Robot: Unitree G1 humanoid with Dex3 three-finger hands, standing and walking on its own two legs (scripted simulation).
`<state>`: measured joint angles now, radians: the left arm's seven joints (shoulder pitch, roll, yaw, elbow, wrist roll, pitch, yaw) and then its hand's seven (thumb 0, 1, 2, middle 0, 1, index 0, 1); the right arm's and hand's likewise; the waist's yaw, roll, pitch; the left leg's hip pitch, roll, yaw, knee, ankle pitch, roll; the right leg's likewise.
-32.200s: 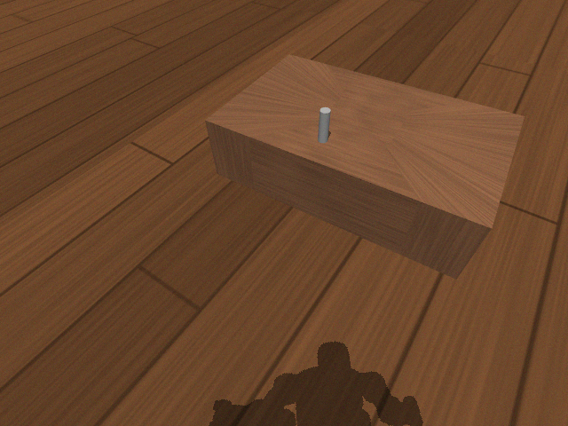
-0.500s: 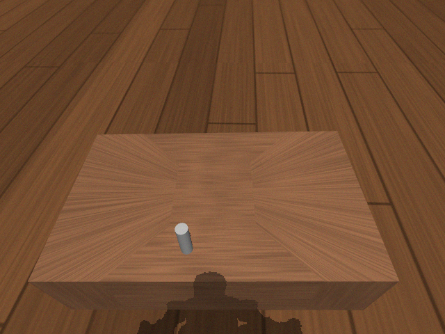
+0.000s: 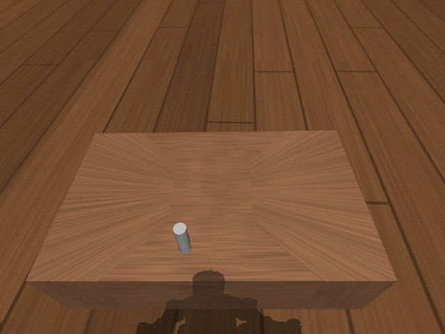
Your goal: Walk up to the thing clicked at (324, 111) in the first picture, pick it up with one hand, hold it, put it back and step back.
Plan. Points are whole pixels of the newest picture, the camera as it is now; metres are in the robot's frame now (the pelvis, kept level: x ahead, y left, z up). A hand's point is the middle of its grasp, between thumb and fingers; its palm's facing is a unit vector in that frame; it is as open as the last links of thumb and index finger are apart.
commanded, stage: stand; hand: left
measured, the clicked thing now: (182, 239) +0.50 +0.16 -0.38
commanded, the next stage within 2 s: step back in 0.34 s
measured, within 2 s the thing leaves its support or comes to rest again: neither
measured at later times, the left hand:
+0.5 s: hand out of the picture +0.07 +0.27 -0.16, palm faces +0.02 -0.93 -0.37, open 7.4 cm
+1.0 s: hand out of the picture -0.01 +0.27 -0.17, palm faces -0.09 -0.91 -0.40, open 7.4 cm
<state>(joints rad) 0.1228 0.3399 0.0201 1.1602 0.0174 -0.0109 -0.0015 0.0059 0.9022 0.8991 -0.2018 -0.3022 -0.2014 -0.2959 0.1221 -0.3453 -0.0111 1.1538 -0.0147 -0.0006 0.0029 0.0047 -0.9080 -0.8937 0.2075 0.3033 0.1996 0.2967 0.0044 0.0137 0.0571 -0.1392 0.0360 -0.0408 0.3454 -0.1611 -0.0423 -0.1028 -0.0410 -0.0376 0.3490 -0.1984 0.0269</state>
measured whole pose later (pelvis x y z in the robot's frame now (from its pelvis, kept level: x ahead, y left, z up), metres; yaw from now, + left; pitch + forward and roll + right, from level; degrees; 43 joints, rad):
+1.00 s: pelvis -0.11 +0.02 -0.03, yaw -3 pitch -2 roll +0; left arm 0.15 0.34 0.07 0.91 0.03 0.03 0.00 0.01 0.90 0.90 -0.20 -0.30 -0.20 -0.30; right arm 0.10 -0.38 -0.05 0.88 0.00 0.06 -0.02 0.00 -0.91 -0.89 0.21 0.30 0.20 0.30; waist -0.01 0.05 0.20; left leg -0.47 -0.03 -0.08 0.86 -0.44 0.01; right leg -0.26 0.05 0.03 0.69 -0.38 -0.04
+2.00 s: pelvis -0.42 +0.02 -0.03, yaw +2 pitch -2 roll +1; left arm 0.12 0.39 0.07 0.78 0.03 0.04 0.02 0.01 0.90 0.90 -0.20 -0.30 -0.20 -0.30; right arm 0.21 -0.40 -0.06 0.89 -0.02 0.05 -0.01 0.01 -0.91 -0.89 0.21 0.30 0.20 0.30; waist 0.00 0.00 0.19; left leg -0.25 -0.05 -0.04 0.65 -0.35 0.01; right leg -0.40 -0.07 -0.02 0.72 -0.28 0.01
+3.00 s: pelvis -0.65 +0.00 -0.02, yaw +1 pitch -4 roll -1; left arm 0.26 0.35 0.07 1.01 0.04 -0.03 -0.02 0.01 0.90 0.90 -0.20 -0.30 -0.20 -0.30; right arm 0.19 -0.37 -0.06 0.98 -0.03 0.03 0.02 0.01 -0.91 -0.89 0.21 0.30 0.20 0.30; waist 0.03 0.03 0.06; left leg -0.29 0.00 -0.05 0.78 -0.48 0.01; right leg -0.25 0.03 -0.01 0.57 -0.27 -0.04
